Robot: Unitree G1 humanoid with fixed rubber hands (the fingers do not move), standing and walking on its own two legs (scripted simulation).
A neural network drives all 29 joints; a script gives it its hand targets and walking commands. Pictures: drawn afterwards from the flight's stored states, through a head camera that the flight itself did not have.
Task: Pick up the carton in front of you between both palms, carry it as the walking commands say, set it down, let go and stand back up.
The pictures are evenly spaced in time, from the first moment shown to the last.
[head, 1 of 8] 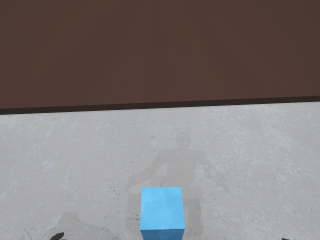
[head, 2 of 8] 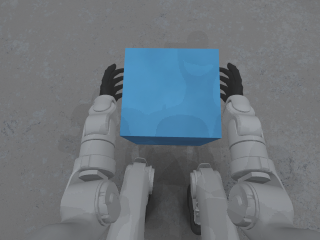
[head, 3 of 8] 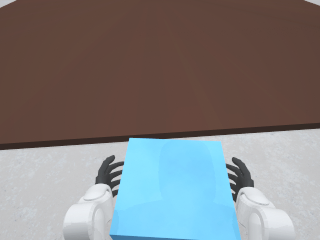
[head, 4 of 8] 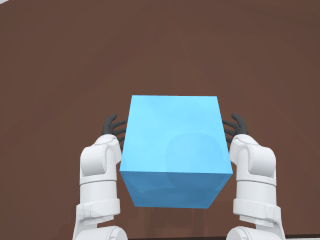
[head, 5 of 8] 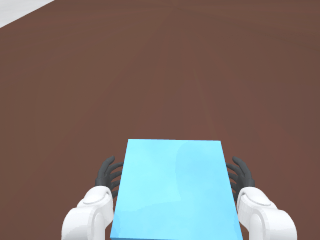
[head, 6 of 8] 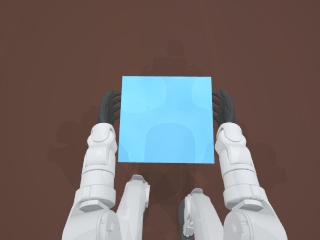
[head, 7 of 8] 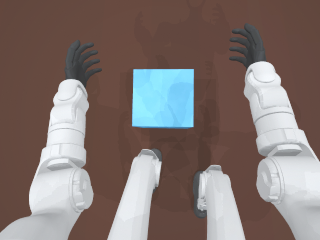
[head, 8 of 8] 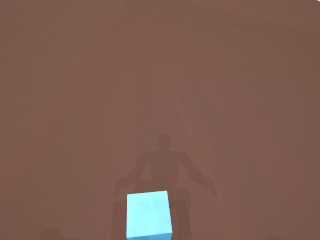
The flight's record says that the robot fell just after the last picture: no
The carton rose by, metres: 0.82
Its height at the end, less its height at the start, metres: +0.08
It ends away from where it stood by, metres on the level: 2.49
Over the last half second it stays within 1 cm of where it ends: yes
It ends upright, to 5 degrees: yes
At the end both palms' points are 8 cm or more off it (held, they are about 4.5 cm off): yes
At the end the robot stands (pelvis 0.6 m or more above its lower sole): yes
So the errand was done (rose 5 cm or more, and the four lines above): yes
